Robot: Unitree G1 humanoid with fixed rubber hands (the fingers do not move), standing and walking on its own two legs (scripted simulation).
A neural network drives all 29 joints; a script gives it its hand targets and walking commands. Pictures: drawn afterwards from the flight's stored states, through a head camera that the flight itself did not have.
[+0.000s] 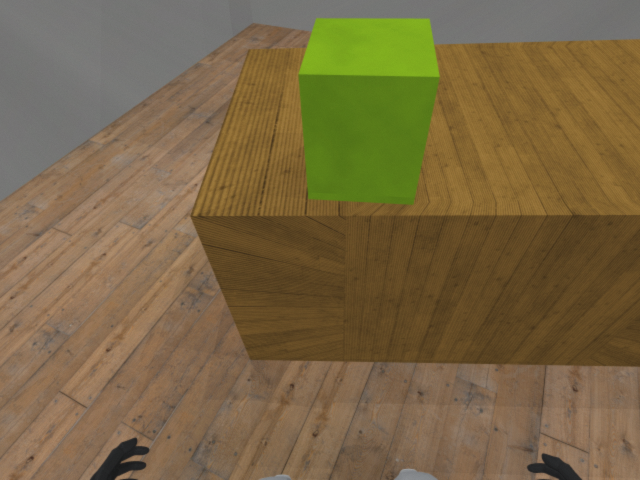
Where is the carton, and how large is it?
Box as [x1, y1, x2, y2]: [298, 18, 439, 204]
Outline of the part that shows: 316,18 298,74 308,198 412,204 439,77 429,19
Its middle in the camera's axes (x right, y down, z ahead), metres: +0.09 -0.24 +0.73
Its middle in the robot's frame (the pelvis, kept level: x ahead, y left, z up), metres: +0.73 -0.07 +0.07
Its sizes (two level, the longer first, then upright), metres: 0.218 0.206 0.255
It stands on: a pedestal, 0.68 m high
